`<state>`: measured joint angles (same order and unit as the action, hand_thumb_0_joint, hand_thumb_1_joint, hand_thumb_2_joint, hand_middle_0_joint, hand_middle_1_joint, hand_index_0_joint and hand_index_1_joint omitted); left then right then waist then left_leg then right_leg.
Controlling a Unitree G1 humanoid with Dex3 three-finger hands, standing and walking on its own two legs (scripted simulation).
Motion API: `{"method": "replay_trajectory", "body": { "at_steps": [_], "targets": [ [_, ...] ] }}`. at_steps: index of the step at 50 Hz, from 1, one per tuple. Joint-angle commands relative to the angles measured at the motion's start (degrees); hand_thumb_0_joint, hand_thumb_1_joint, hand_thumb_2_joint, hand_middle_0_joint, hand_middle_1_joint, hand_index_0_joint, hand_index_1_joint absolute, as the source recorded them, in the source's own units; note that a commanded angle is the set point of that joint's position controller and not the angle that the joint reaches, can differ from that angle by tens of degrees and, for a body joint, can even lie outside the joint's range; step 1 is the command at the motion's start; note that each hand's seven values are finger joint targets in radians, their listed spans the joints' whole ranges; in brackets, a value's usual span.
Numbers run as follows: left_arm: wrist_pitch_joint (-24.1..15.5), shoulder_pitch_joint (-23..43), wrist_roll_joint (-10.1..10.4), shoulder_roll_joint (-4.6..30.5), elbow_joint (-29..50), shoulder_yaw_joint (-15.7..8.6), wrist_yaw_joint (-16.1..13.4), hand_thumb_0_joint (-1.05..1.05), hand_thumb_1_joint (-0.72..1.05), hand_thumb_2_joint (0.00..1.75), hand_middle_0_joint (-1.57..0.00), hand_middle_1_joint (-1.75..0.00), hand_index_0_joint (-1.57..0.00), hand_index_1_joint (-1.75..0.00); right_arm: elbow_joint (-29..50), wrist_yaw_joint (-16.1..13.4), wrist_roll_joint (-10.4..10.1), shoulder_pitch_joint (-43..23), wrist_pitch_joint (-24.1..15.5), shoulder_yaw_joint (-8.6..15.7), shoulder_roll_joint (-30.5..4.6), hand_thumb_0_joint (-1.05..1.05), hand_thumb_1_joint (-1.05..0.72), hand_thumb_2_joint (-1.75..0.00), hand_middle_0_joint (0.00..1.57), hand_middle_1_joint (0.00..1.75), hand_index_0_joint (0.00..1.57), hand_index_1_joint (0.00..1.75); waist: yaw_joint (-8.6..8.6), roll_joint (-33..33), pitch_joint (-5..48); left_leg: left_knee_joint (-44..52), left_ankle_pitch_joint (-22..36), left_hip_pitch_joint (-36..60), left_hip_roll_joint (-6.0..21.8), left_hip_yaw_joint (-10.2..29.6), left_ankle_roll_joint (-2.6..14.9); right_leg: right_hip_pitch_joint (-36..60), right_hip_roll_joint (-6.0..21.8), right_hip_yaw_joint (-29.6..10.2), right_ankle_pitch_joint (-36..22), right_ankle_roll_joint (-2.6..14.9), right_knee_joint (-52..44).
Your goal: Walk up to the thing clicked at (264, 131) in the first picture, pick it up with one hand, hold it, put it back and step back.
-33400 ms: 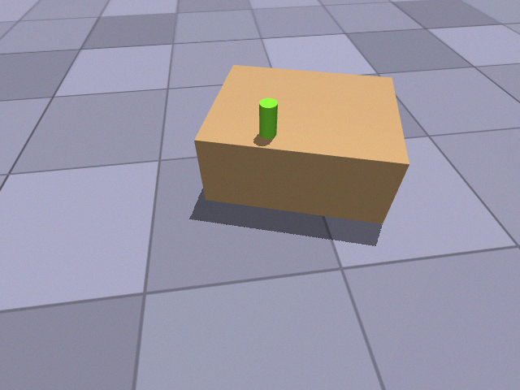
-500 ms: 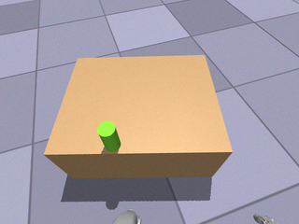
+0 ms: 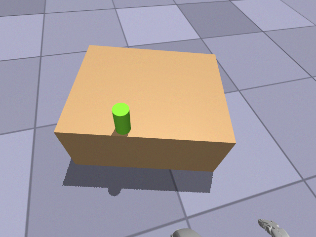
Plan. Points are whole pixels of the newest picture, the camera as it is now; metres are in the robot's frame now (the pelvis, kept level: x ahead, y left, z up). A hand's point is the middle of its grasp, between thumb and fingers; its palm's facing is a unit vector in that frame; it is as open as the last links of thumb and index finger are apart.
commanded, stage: step back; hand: left
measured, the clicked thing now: (122, 119) +0.65 +0.16 -0.30
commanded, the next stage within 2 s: none
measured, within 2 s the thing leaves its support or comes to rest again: neither
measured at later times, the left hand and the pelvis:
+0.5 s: hand out of the picture -0.05 +0.24 -0.13, palm faces +0.01 -0.90 -0.44, open 7.4 cm; pelvis -0.16 -0.03 -0.01, yaw +2 degrees
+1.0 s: hand out of the picture -0.29 +0.22 -0.15, palm faces -0.03 -0.91 -0.41, open 7.4 cm; pelvis -0.35 -0.05 -0.01, yaw -3 degrees
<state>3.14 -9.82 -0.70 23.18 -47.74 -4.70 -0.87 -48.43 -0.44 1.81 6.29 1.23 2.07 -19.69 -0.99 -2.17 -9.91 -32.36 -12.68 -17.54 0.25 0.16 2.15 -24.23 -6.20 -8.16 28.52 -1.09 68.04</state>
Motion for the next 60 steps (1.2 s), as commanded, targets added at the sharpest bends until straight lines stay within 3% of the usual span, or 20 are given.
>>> {"method": "replay_trajectory", "body": {
  "at_steps": [1, 8, 10, 11, 13, 15, 20, 25, 27, 28, 29, 30, 33, 39, 44, 46, 47, 51, 56, 60],
  "targets": [
    [-1.25, -2.09, -0.17, 8.94, 4.07, -2.77, -0.45, 0.00, 0.90, 0.90, -0.20, -0.30, -0.20, -0.30, 4.65, -1.07, -0.44, 2.65, -0.93, 4.81, -15.33, 0.00, -0.90, -0.90, 0.20, 0.30, 0.20, 0.30, 3.10, 11.06, 11.92, 7.67, 20.07, 14.99, 14.73, 13.09, 12.77, -3.44, 2.22, 0.79, 0.90, -1.29, -8.60],
    [-1.89, -12.91, -1.12, 9.15, -1.11, -3.55, 0.64, 0.00, 0.90, 0.90, -0.20, -0.30, -0.20, -0.30, 6.21, -0.61, -0.79, -1.64, 1.03, 4.87, -16.69, 0.00, -0.90, -0.90, 0.20, 0.30, 0.20, 0.30, -1.14, 12.20, 14.71, 3.52, 2.19, -1.34, 10.92, 9.49, 4.78, 18.13, 5.76, 7.37, -11.62, 3.19, -43.19],
    [-2.25, -6.55, -1.85, 18.81, 2.58, -5.97, 0.78, 0.00, 0.90, 0.90, -0.20, -0.30, -0.20, -0.30, 7.73, -0.87, -1.48, -2.35, 0.74, 3.69, -11.27, 0.00, -0.90, -0.90, 0.20, 0.30, 0.20, 0.30, -1.74, -12.42, 7.85, -17.36, -19.06, -15.37, -6.65, 2.86, -2.54, 8.85, 25.59, -20.65, -6.19, 13.25, -52.48],
    [-2.41, -2.66, -2.13, 20.58, 4.84, -6.03, 0.34, 0.00, 0.90, 0.90, -0.20, -0.30, -0.20, -0.30, 7.13, -1.55, -1.04, -3.58, 1.06, 4.53, -13.96, 0.00, -0.90, -0.90, 0.20, 0.30, 0.20, 0.30, -3.02, -12.62, 5.03, -30.01, -21.79, -11.81, -4.50, 9.51, -3.22, -1.73, 32.37, -26.52, -8.82, 19.39, -54.70],
    [-2.81, 3.97, -1.42, 14.30, 5.98, -4.07, -0.27, 0.00, 0.90, 0.90, -0.20, -0.30, -0.20, -0.30, 4.60, -1.50, -1.62, 1.14, 0.97, 4.47, -13.99, 0.00, -0.90, -0.90, 0.20, 0.30, 0.20, 0.30, 1.92, -3.00, 3.31, -36.46, -15.11, -9.49, -7.28, 11.48, -2.42, -2.26, 22.35, -9.08, -22.73, 13.90, -48.52],
    [-2.71, 6.52, -1.82, 12.41, 6.69, -4.14, -0.48, 0.00, 0.90, 0.90, -0.20, -0.30, -0.20, -0.30, 3.04, -1.53, -1.65, 4.84, 0.63, 3.92, -13.27, 0.00, -0.90, -0.90, 0.20, 0.30, 0.20, 0.30, 3.13, -6.04, 5.61, -38.35, -12.67, -8.26, -8.07, 9.08, -3.11, 1.39, 18.79, -2.58, -26.72, 11.40, -45.77],
    [-2.30, -2.39, -1.84, 11.56, 5.96, -3.76, -1.48, 0.00, 0.90, 0.90, -0.20, -0.30, -0.20, -0.30, 4.27, -1.57, -0.97, 2.38, 0.09, 3.11, -12.12, 0.00, -0.90, -0.90, 0.20, 0.30, 0.20, 0.30, -2.97, -6.68, 9.71, -23.82, -18.42, -12.98, -4.72, 5.71, -3.90, 21.30, 21.49, -3.72, -41.04, 13.37, -39.87],
    [-1.43, 0.84, -0.64, 12.67, 7.16, -3.18, -1.42, 0.00, 0.90, 0.90, -0.20, -0.30, -0.20, -0.30, 1.96, -1.07, -0.75, 8.73, -0.21, 3.57, -11.87, 0.00, -0.90, -0.90, 0.20, 0.30, 0.20, 0.30, -0.30, -8.31, 14.77, -1.44, -11.48, -1.80, -2.52, -0.17, -1.74, 21.80, 20.86, -2.70, -42.84, 11.45, -34.64],
    [-0.78, 2.30, -0.26, 11.27, 7.67, -2.16, -0.98, 0.00, 0.90, 0.90, -0.20, -0.30, -0.20, -0.30, 0.84, -1.07, -0.46, 11.17, -0.60, 4.31, -12.92, 0.00, -0.90, -0.90, 0.20, 0.30, 0.20, 0.30, 1.34, -4.17, 15.29, 9.16, 3.58, 6.40, 0.64, 2.90, 0.17, 13.61, 18.32, -0.96, -33.62, 7.32, -30.56],
    [-0.69, 1.55, -0.10, 9.08, 8.12, -1.55, -0.74, 0.00, 0.90, 0.90, -0.20, -0.30, -0.20, -0.30, 1.40, -1.07, 0.46, 9.95, -0.62, 5.53, -17.98, 0.00, -0.90, -0.90, 0.20, 0.30, 0.20, 0.30, 0.62, 6.72, 14.65, 10.21, 12.29, 10.72, 12.01, 18.61, 4.83, 2.29, 11.83, 2.86, -19.98, 3.85, -22.42],
    [-0.61, 5.76, 0.49, 10.26, 8.63, -2.42, -1.32, 0.00, 0.90, 0.90, -0.20, -0.30, -0.20, -0.30, 2.90, -0.46, -0.15, 5.68, -0.22, 6.26, -24.02, 0.00, -0.90, -0.90, 0.20, 0.30, 0.20, 0.30, 2.93, 16.66, 12.12, 12.85, 19.55, 1.54, 21.74, 27.84, 14.32, 0.61, 2.97, 7.44, 7.51, 1.72, -10.87],
    [-0.36, 7.15, -0.43, 11.06, 7.58, -3.08, -1.77, 0.00, 0.90, 0.90, -0.20, -0.30, -0.20, -0.30, 3.12, -0.58, 0.44, 4.71, -0.56, 6.32, -23.04, 0.00, -0.90, -0.90, 0.20, 0.30, 0.20, 0.30, 3.52, 12.99, 9.14, 13.04, 19.44, -4.26, 23.34, 30.21, 16.58, 1.68, 2.75, -0.33, 10.08, 1.76, -1.01],
    [0.07, 1.28, 0.77, 10.03, 4.22, -2.81, -1.37, 0.00, 0.90, 0.90, -0.20, -0.30, -0.20, -0.30, 4.06, -1.35, 0.59, -1.28, -0.69, 4.16, -17.36, 0.00, -0.90, -0.90, 0.20, 0.30, 0.20, 0.30, -1.33, 7.72, 7.75, 9.41, 22.47, -1.18, 15.20, 14.12, 11.18, -1.83, 0.57, -2.76, 1.63, 2.55, 7.46],
    [-1.44, 0.71, -0.25, 8.82, 3.64, -2.01, -0.39, 0.00, 0.90, 0.90, -0.20, -0.30, -0.20, -0.30, 4.33, -0.97, 0.53, 2.40, 0.16, 4.26, -15.86, 0.00, -0.90, -0.90, 0.20, 0.30, 0.20, 0.30, 2.37, 12.98, 11.13, 5.38, 24.42, 11.93, 14.74, 12.54, 12.94, -0.66, 4.28, 4.67, 2.37, -0.95, -15.26],
    [-2.56, -7.69, -0.80, 8.45, -1.32, -1.99, -0.20, 0.00, 0.90, 0.90, -0.20, -0.30, -0.20, -0.30, 4.79, -0.43, -0.92, -1.00, 1.85, 4.20, -17.12, 0.00, -0.90, -0.90, 0.20, 0.30, 0.20, 0.30, -0.96, 13.53, 17.68, -0.42, 14.94, 6.73, 11.52, 8.96, 6.61, 15.00, 4.91, 9.62, -13.09, 2.40, -45.49],
    [-2.99, -6.66, -2.01, 17.59, -0.37, -4.65, -0.21, 0.00, 0.90, 0.90, -0.20, -0.30, -0.20, -0.30, 6.95, -0.38, -1.38, -2.11, 1.29, 2.49, -11.15, 0.00, -0.90, -0.90, 0.20, 0.30, 0.20, 0.30, -1.79, -8.24, 12.43, -13.82, -12.77, -15.79, -3.43, 3.91, -0.82, 18.78, 21.53, -15.50, -16.15, 9.60, -47.65],
    [-2.85, -3.12, -2.19, 21.83, 1.43, -5.29, -0.42, 0.00, 0.90, 0.90, -0.20, -0.30, -0.20, -0.30, 6.95, -1.48, -0.99, -4.58, 1.71, 3.44, -12.22, 0.00, -0.90, -0.90, 0.20, 0.30, 0.20, 0.30, -4.82, -12.22, 9.01, -28.00, -23.47, -12.88, -4.26, 8.68, -2.60, 3.46, 32.64, -25.52, -16.24, 19.22, -51.82],
    [-3.89, 5.20, -2.02, 13.18, 2.85, -3.13, -1.04, 0.00, 0.90, 0.90, -0.20, -0.30, -0.20, -0.30, 2.56, -1.26, -1.33, 1.90, 1.18, 3.68, -13.40, 0.00, -0.90, -0.90, 0.20, 0.30, 0.20, 0.30, 1.85, -3.39, 7.61, -36.54, -13.04, -9.36, -5.79, 9.57, -2.76, 4.09, 19.68, -3.55, -25.09, 12.37, -43.56],
    [-4.19, -2.21, -2.72, 14.52, 0.99, -3.88, -0.39, 0.00, 0.90, 0.90, -0.20, -0.30, -0.20, -0.30, 2.17, 0.00, 0.17, -1.15, 0.02, 3.65, -13.23, 0.00, -0.90, -0.90, 0.20, 0.30, 0.20, 0.30, -3.81, -7.78, 7.74, -14.56, -17.40, -11.26, -1.30, 3.81, -3.26, 15.36, 20.62, -8.29, 5.69, 12.21, -47.44],
    [-3.26, -0.14, -1.88, 13.77, 0.65, -2.60, 0.36, 0.00, 0.90, 0.90, -0.20, -0.30, -0.20, -0.30, -3.41, 0.56, 0.10, 6.61, -1.60, 4.32, -12.51, 0.00, -0.90, -0.90, 0.20, 0.30, 0.20, 0.30, 0.37, -5.58, 8.66, 10.38, -9.03, 11.51, -1.92, -0.49, -0.82, 3.10, 18.32, -2.54, 5.83, 8.75, -42.97]
  ]
}}
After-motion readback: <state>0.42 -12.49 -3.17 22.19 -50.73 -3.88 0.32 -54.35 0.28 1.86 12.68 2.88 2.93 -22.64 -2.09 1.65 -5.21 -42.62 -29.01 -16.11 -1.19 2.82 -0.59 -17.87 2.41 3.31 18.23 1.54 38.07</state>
